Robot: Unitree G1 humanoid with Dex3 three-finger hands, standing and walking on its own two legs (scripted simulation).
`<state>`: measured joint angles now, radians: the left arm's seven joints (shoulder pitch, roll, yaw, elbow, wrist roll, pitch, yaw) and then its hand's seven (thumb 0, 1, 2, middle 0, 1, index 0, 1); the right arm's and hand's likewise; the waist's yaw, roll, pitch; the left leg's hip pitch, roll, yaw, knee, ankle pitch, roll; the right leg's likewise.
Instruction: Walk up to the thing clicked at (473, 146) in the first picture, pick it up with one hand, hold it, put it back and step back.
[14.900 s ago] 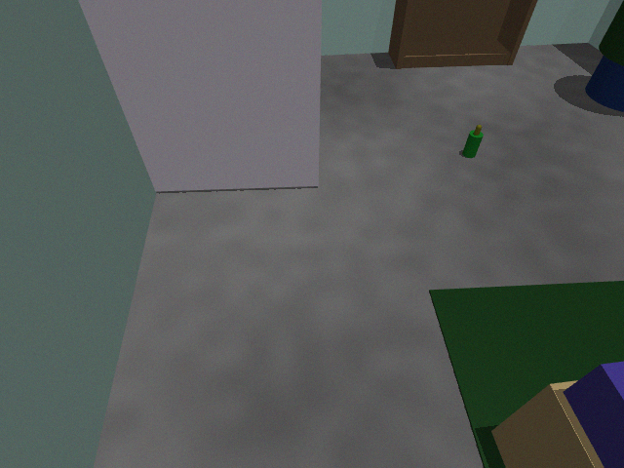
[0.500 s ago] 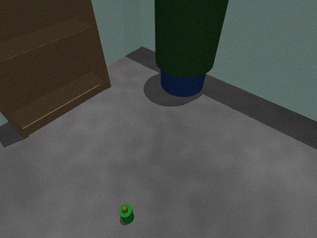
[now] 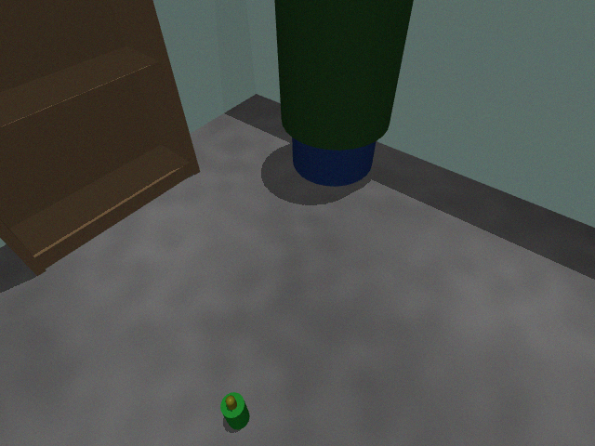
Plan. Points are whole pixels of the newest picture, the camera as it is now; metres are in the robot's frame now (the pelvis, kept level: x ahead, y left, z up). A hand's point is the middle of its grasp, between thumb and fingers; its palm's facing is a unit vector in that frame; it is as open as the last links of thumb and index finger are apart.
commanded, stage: walk up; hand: left
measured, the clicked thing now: (234, 408) +0.37 +0.22 -0.69
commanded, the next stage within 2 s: stand in 0.28 s
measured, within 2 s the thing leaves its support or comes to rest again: neither
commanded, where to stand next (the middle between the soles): +0.04 +0.02 m, yaw +0 degrees
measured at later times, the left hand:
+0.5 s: hand out of the picture +0.10 +0.25 -0.16, palm faces -0.03 -0.94 -0.34, open 7.4 cm
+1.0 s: hand out of the picture +0.10 +0.24 -0.15, palm faces -0.01 -0.94 -0.35, open 7.4 cm
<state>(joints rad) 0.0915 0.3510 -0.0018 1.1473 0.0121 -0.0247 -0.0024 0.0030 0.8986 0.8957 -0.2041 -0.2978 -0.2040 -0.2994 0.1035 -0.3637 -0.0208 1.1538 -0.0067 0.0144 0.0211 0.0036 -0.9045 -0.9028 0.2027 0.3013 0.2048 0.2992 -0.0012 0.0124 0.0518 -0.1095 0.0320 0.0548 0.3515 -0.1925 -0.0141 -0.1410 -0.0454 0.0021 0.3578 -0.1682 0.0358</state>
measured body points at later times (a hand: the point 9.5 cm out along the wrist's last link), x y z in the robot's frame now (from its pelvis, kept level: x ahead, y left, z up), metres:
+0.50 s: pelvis +0.01 +0.00 +0.00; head +0.03 +0.00 +0.45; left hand +0.10 +0.30 -0.13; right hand +0.09 -0.30 -0.13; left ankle +0.00 +0.13 -0.75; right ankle +0.02 -0.14 -0.75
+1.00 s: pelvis +0.02 -0.01 +0.00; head +0.03 -0.02 +0.45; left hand +0.10 +0.29 -0.13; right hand +0.11 -0.31 -0.13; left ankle +0.00 +0.13 -0.75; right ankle +0.02 -0.14 -0.75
